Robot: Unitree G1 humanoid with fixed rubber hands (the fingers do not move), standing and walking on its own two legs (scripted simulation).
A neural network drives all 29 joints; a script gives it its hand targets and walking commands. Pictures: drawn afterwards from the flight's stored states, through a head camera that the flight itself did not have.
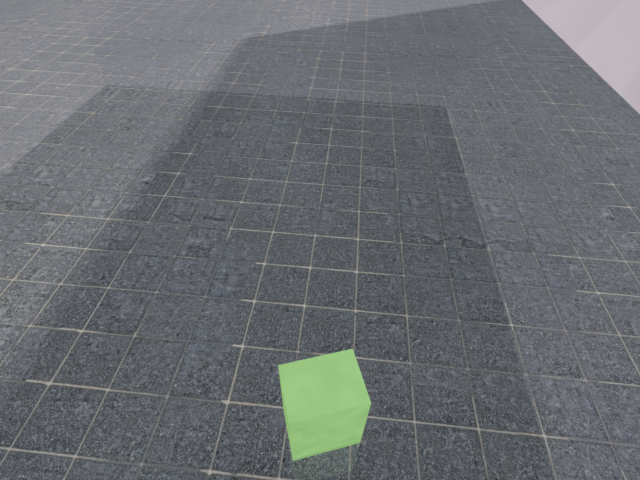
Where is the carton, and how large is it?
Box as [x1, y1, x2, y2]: [278, 349, 370, 460]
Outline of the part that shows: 352,349 278,365 283,409 293,460 350,445 360,441 370,401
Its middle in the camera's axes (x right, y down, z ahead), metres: +0.00 +0.47 +1.10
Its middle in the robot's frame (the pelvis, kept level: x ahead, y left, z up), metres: +0.47 -0.02 -0.63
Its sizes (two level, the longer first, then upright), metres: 0.208 0.154 0.297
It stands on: the floor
